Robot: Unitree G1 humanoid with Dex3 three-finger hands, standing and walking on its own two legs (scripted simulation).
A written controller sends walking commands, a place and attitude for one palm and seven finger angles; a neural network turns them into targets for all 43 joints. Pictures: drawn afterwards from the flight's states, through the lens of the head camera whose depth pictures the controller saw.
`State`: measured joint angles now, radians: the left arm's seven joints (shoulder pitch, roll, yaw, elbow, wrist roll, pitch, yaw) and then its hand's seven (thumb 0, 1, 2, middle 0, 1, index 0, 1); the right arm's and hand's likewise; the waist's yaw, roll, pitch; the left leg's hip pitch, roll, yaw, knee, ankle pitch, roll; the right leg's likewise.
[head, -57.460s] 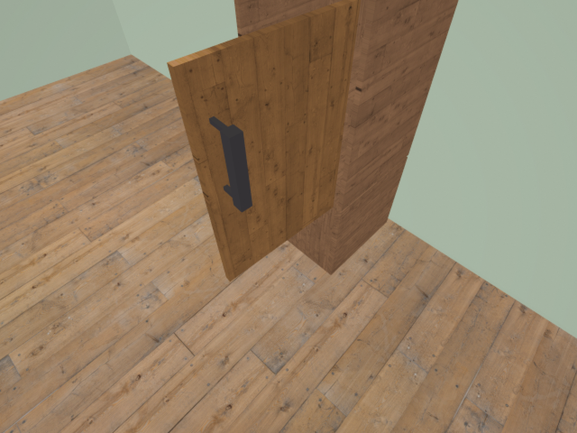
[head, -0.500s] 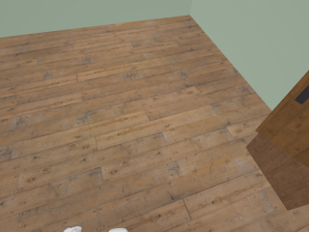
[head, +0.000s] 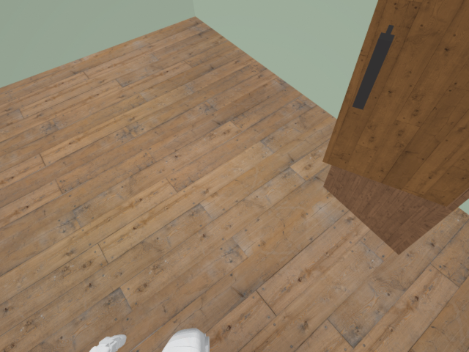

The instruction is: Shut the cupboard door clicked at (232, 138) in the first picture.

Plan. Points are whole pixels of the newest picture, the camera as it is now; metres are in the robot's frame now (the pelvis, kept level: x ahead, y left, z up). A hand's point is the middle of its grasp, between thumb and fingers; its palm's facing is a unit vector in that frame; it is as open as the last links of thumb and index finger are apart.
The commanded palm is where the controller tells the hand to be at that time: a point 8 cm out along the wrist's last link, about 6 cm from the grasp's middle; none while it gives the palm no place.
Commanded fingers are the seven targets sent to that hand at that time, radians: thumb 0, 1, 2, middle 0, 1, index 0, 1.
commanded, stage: turn to face it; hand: left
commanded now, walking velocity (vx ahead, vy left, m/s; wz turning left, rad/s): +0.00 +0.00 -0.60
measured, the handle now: (373, 69) +0.69 -0.29 +0.07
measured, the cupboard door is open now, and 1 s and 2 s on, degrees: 26 26 26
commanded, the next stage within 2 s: take the last steps up to it in 0.70 s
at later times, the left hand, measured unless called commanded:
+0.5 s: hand (148, 317) +0.19 +0.19 -0.15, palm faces -0.27 -0.93 -0.23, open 7.4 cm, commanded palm none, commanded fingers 0.00 0.90 0.90 -0.20 -0.30 -0.20 -0.30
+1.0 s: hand (175, 317) +0.20 +0.15 -0.18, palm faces -0.43 -0.89 -0.16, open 7.4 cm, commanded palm none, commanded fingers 0.00 0.90 0.90 -0.20 -0.30 -0.20 -0.30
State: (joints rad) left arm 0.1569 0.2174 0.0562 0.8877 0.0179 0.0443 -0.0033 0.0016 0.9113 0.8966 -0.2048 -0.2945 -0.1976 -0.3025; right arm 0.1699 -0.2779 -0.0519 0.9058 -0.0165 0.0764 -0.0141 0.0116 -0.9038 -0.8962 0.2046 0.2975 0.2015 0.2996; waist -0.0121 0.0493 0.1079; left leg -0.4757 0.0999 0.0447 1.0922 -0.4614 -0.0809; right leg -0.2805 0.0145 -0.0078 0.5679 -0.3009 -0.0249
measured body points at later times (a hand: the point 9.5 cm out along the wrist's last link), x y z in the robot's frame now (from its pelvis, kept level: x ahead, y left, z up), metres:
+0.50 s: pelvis +0.03 +0.02 +0.01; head +0.08 +0.01 +0.45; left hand +0.21 +0.24 -0.14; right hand +0.01 -0.24 -0.13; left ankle +0.05 +0.15 -0.73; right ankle -0.03 -0.11 -0.69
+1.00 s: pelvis +0.06 +0.00 +0.00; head +0.10 +0.01 +0.45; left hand +0.22 +0.19 -0.16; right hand -0.01 -0.24 -0.13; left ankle +0.11 +0.11 -0.73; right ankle -0.03 -0.10 -0.68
